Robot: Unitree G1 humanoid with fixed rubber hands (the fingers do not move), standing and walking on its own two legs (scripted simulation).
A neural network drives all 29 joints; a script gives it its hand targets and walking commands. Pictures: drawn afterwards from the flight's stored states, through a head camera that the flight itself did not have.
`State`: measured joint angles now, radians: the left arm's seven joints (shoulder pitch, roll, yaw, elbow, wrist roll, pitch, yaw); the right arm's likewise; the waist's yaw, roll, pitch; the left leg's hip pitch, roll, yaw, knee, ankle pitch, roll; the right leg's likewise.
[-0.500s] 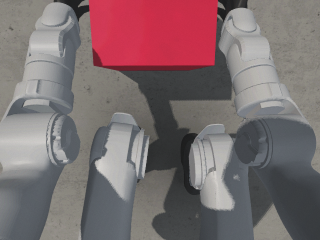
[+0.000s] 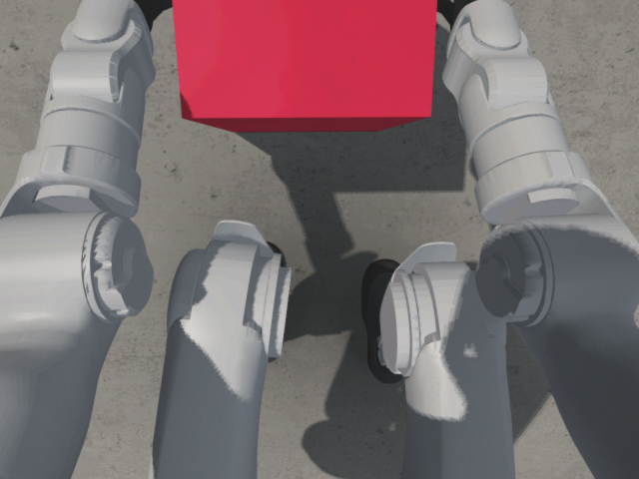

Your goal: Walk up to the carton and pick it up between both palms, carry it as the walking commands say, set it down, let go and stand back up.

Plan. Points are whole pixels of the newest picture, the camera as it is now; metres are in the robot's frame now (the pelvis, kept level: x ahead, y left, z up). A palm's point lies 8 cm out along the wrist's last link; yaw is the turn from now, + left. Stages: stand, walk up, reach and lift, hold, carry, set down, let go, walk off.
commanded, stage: set down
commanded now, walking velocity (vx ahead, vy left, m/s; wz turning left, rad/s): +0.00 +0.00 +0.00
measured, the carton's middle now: (305, 31) +0.53 +0.07 -0.24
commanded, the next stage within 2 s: let go in 1.78 s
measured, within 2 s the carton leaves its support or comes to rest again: neither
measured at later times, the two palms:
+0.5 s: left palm out of the picture +0.52 +0.27 -0.16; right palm out of the picture +0.56 -0.10 -0.16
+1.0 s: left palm out of the picture +0.53 +0.28 -0.01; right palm out of the picture +0.57 -0.10 -0.01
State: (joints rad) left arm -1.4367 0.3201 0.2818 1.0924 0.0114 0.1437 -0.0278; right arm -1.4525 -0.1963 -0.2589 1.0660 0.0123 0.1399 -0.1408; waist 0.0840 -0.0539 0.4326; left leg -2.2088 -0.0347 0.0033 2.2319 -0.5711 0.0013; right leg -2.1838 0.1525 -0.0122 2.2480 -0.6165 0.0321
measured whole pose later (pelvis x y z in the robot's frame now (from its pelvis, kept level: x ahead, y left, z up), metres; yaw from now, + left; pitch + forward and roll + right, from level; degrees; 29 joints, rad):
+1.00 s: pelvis +0.01 +0.01 +0.10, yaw +1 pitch +44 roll -3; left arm -1.28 0.39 0.24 0.95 -0.10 0.17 0.01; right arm -1.28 -0.24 -0.22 0.90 0.07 0.18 -0.14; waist 0.05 -0.03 0.07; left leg -2.12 -0.05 -0.01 1.86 -0.50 0.02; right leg -2.07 0.09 0.00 1.87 -0.57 0.02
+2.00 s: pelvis +0.06 +0.02 +0.33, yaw +3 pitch +42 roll -2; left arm -0.88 0.24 0.35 0.80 0.12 0.10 -0.08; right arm -0.86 -0.09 -0.32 0.71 -0.15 0.12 -0.08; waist 0.03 -0.01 -0.04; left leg -1.39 -0.06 -0.04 0.91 -0.25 0.03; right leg -1.34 0.06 0.05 0.91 -0.30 0.02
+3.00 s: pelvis +0.13 -0.01 +0.41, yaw +3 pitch -4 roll +1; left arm 0.23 0.21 0.04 0.42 0.01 0.13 -0.08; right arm 0.23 -0.21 -0.02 0.42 0.00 0.13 0.06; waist 0.00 -0.01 0.09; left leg -0.10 -0.04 -0.05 0.44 -0.26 0.01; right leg -0.07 0.05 0.06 0.45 -0.30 -0.04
